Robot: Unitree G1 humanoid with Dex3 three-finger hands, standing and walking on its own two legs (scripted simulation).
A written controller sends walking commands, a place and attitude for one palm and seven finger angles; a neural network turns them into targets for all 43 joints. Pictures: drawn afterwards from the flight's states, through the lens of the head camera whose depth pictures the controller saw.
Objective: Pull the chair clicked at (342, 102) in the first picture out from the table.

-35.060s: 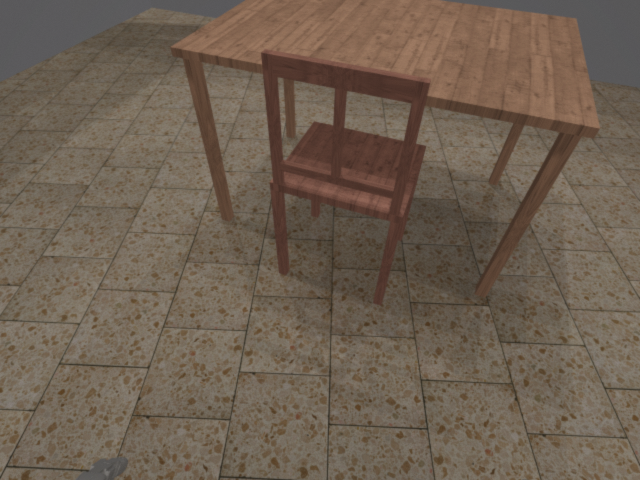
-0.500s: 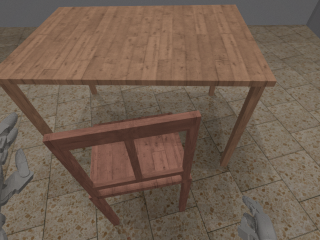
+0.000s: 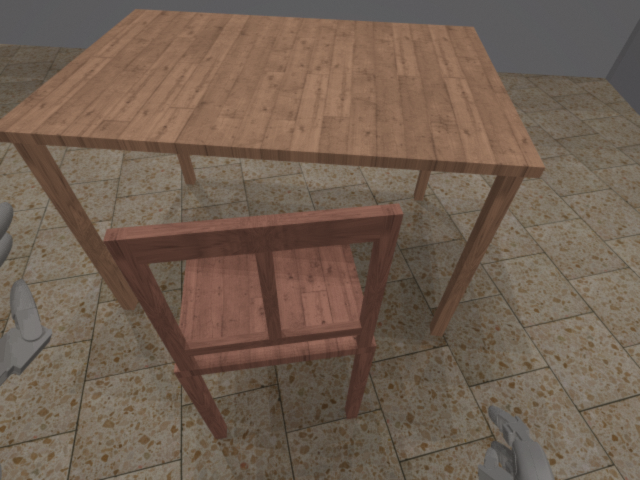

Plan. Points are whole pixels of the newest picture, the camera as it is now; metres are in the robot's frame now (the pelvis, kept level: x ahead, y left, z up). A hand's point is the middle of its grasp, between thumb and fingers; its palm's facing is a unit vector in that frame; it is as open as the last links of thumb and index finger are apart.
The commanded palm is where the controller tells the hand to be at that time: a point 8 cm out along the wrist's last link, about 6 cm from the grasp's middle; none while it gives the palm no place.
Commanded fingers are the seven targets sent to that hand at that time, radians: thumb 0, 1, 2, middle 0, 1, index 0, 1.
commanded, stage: step back with the hand held close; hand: left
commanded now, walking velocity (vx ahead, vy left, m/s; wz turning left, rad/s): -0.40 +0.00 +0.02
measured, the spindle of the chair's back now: (270, 296) +0.41 +0.11 -0.08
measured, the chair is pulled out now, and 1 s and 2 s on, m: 0.17 0.17 0.17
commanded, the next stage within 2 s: stop stepping back and stand still in 1.54 s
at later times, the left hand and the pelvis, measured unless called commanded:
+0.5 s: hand (45, 326) +0.20 +0.25 +0.18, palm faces +0.45 -0.74 -0.50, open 7.4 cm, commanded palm +0.14 +0.30 +0.19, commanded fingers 0.00 0.90 0.90 -0.20 -0.30 -0.20 -0.30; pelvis +0.00 +0.00 -0.01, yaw +0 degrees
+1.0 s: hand (58, 342) +0.19 +0.24 +0.18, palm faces +0.45 -0.78 -0.43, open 7.4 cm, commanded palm +0.10 +0.29 +0.19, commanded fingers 0.00 0.90 0.90 -0.20 -0.30 -0.20 -0.30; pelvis -0.02 -0.02 -0.01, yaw +3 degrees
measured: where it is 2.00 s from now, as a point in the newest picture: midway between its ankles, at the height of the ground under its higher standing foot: outside the picture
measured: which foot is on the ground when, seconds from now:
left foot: down 0.00-1.00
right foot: down 0.00-1.00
